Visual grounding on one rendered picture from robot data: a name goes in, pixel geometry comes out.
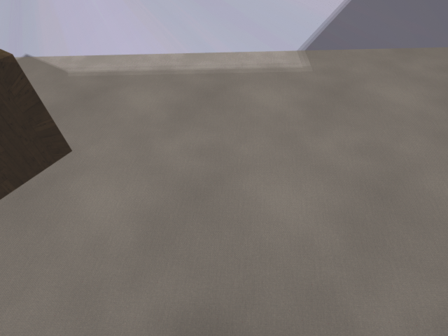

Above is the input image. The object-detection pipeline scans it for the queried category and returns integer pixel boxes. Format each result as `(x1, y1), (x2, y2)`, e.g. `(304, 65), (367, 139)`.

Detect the pedestal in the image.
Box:
(0, 49), (72, 200)

